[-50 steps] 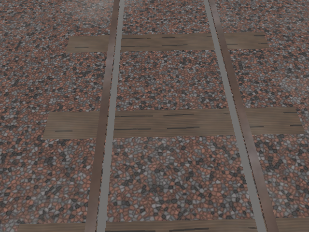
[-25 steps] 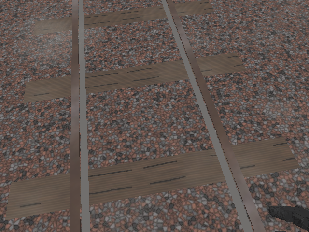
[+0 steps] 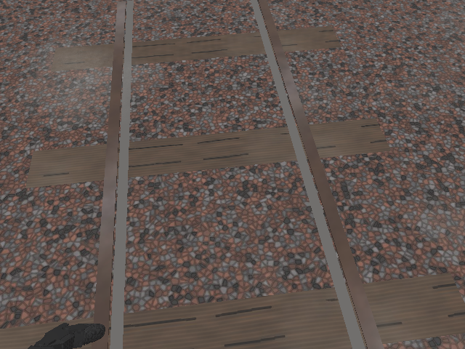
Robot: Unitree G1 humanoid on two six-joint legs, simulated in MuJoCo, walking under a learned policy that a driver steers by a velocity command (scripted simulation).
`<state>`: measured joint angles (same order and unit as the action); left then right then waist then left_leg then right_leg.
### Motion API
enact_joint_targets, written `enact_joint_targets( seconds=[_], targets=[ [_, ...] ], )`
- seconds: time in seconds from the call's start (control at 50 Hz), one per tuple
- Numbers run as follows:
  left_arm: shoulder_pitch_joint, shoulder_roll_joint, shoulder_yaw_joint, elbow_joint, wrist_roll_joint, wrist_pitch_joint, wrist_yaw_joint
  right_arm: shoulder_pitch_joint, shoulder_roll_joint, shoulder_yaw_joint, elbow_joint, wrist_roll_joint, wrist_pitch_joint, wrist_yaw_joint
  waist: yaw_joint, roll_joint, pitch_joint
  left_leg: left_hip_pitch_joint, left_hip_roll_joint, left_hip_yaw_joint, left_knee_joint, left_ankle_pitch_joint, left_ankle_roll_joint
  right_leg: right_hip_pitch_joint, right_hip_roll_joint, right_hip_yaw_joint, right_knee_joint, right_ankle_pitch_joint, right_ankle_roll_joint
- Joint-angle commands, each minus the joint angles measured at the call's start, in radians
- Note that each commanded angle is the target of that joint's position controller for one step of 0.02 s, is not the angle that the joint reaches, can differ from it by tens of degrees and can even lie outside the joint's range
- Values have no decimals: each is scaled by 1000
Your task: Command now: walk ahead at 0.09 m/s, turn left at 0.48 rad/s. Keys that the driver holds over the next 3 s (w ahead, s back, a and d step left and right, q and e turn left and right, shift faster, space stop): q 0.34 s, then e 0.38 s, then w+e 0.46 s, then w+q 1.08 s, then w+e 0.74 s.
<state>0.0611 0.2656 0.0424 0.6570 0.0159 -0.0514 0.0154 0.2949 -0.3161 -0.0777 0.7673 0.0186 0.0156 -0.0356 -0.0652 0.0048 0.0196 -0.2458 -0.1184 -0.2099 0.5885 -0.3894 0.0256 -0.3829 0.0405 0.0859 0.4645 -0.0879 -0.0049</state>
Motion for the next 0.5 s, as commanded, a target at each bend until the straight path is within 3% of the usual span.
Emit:
enact_joint_targets(
  seconds=[0.02, 0.04, 0.06, 0.08, 0.12, 0.2, 0.3, 0.36, 0.38, 0.4, 0.42, 0.44, 0.46, 0.48, 0.5],
  targets=[
    [141, 188, 62, -35, 19, 11, 10, 114, -91, -10, -89, -12, -16, -1, 38, -257, -244, -330, 35, 60, 440, -342, -56, 455, -501, 497, -87, 525, -293],
    [110, 140, 48, -46, 7, 13, 8, 89, -156, -32, -74, -4, -6, -2, 47, -163, -186, -355, 73, 61, 552, -267, -84, 404, -442, 410, -92, 429, -277],
    [69, 114, 40, -48, 4, 17, 7, 55, -167, -42, -67, 2, 10, -6, 44, -113, -145, -371, 93, 74, 598, -197, -103, 352, -373, 296, -93, 346, -235],
    [32, 105, 35, -52, -1, 22, 7, 40, -160, -45, -67, 3, 28, -11, 38, -107, -117, -368, 108, 83, 615, -149, -118, 299, -332, 226, -106, 281, -211],
    [9, 124, 39, -42, 6, 31, 11, 19, -114, -35, -87, 3, 43, -8, 35, -137, -77, -319, 117, 131, 600, -70, -135, 198, -281, 117, -145, 263, -209],
    [35, 145, 50, -17, 5, 42, 24, -56, -69, -16, -141, -1, 39, 6, 67, -160, -106, -287, 153, 170, 420, -11, -138, 248, -300, 44, -159, 270, -240],
    [34, 197, 68, 2, -10, 52, 13, -92, -85, -14, -175, -2, 41, 33, 81, -170, -123, -148, 161, 226, 210, 29, -96, 239, -338, -13, -149, 236, -233],
    [30, 209, 70, 22, -36, 54, 9, -60, -82, -18, -171, -7, 44, 47, 48, -157, -112, -29, 136, 253, -16, 125, -38, 215, -333, -31, -77, 179, -184],
    [54, 187, 62, 41, -46, 55, 6, -27, -85, -21, -155, -14, 42, 45, 34, -129, -110, 70, 111, 251, -136, 205, -5, 164, -301, -53, -23, 126, -141],
    [109, 134, 44, 66, -34, 52, -2, -6, -121, -27, -152, -19, 40, 38, 43, -8, -119, 206, 187, 134, -227, 379, 34, 53, -236, -120, 93, -29, -56],
    [141, 51, 11, 43, 27, 44, -21, -31, -199, -32, -182, -28, 41, 19, 94, 305, -143, 325, 462, -156, -208, 758, 142, -159, -113, -214, 342, -509, 55],
    [60, 112, 34, 35, 6, 48, -7, -36, -144, -12, -186, -64, 22, 26, 21, 234, -153, 144, 520, -169, -246, 672, 275, -151, -105, -93, 464, -576, 71],
    [54, 149, 45, 52, -19, 58, -2, -75, -101, 3, -169, -71, 2, 34, 37, 159, -113, 91, 448, -82, -270, 556, 252, -114, -120, -57, 514, -518, 68],
    [87, 141, 48, 77, -27, 68, 2, -123, -82, 7, -150, -62, -13, 37, 64, 152, -85, 76, 391, -10, -275, 476, 202, -111, -120, -48, 515, -449, 68],
    [116, 140, 51, 112, -24, 79, 9, -151, -67, 13, -143, -54, -23, 37, 69, 148, -76, 75, 366, 34, -277, 464, 172, -100, -118, -34, 525, -396, 75]
  ],
)
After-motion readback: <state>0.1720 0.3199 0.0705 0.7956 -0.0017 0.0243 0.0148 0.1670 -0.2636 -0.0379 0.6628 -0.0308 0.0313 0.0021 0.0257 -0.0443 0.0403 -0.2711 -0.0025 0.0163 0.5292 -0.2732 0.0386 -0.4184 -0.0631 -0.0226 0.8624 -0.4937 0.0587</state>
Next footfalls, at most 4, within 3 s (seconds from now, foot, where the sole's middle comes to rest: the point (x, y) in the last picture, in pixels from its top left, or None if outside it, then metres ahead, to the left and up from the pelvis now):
0.40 left None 0.04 0.15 -0.77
0.94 right None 0.05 -0.09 -0.77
1.40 left None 0.45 0.07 -0.77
1.86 right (287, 271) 0.70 -0.17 -0.77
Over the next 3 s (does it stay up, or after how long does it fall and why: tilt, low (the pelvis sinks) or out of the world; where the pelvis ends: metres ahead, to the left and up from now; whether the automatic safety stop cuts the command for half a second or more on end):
stays up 1.12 0.07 -0.02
